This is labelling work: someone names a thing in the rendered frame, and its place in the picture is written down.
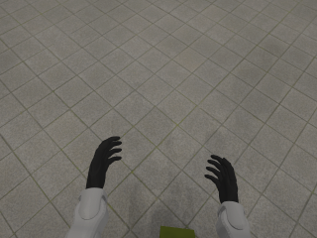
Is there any carton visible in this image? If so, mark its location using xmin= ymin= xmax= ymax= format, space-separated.
xmin=159 ymin=226 xmax=196 ymax=238

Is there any right robot forearm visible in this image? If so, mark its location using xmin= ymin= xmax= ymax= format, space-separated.
xmin=215 ymin=201 xmax=252 ymax=238

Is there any left robot forearm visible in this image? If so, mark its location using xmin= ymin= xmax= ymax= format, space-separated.
xmin=64 ymin=187 xmax=109 ymax=238

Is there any left robot hand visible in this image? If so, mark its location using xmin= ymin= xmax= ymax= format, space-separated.
xmin=86 ymin=136 xmax=122 ymax=189

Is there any right robot hand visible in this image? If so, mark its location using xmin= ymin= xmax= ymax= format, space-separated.
xmin=204 ymin=155 xmax=239 ymax=204

